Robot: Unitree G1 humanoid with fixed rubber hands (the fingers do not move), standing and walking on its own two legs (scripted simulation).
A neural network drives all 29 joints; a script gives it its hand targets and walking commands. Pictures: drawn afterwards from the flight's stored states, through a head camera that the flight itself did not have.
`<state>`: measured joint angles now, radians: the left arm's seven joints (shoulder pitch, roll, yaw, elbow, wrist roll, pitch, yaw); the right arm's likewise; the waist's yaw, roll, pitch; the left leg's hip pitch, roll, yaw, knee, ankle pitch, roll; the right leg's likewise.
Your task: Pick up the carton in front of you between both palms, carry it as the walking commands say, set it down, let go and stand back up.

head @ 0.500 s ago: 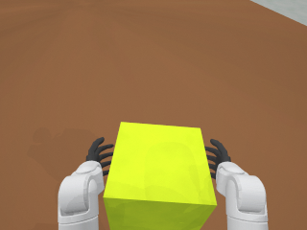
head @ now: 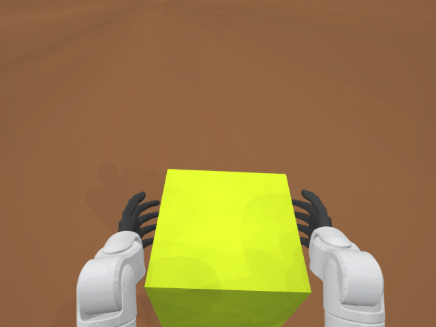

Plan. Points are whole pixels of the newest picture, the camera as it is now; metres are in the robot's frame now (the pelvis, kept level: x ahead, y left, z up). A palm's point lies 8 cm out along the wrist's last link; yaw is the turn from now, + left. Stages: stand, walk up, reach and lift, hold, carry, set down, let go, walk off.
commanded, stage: carry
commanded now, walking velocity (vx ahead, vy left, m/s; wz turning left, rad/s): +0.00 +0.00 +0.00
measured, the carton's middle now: (222, 256) +0.26 +0.01 +0.00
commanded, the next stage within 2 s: none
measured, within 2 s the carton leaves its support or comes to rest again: neither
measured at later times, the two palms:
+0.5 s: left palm (153, 155) +0.42 +0.14 +0.11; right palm (307, 164) +0.40 -0.15 +0.10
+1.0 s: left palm (165, 152) +0.46 +0.13 +0.08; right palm (305, 152) +0.46 -0.17 +0.07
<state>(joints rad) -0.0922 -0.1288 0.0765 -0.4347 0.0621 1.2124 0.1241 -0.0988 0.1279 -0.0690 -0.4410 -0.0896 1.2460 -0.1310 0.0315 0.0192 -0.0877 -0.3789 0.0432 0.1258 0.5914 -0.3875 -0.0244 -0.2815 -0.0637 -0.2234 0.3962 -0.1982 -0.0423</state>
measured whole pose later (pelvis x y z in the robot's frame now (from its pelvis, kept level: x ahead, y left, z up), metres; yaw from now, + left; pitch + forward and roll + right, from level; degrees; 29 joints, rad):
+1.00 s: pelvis +0.20 -0.02 -0.02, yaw +0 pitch +4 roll -1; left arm -0.12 -0.13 0.08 -0.36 0.09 1.19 0.11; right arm -0.12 0.13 -0.08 -0.38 -0.11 1.23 -0.12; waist 0.01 0.04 -0.09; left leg -0.12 0.08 0.03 0.48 -0.42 -0.04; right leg -0.39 0.00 -0.24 0.49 -0.17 -0.10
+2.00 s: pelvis +0.17 +0.02 -0.02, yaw +1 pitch +2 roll +0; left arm -0.26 -0.15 0.20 0.21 0.26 0.72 0.03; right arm -0.27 0.16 -0.19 0.20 -0.27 0.74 -0.04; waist 0.00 0.01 -0.09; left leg -0.17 0.01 0.05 0.56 -0.43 0.00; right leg -0.43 -0.08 -0.21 0.54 -0.15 -0.05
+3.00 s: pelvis +0.27 +0.01 +0.00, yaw +3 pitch +5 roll +1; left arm -0.24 -0.15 0.16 0.16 0.23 0.71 0.06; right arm -0.25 0.15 -0.19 0.15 -0.24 0.71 -0.05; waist 0.04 -0.03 -0.05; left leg -0.40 0.04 0.12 0.63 -0.39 0.00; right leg -0.21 -0.08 -0.23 0.35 -0.21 -0.02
